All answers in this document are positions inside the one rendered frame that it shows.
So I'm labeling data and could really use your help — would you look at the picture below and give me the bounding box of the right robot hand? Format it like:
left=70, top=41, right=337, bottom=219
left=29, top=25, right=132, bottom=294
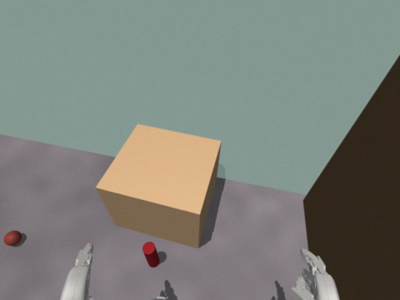
left=292, top=248, right=340, bottom=300

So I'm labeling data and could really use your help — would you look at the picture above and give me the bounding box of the left robot hand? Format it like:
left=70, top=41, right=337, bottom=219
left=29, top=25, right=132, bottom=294
left=60, top=242, right=93, bottom=300

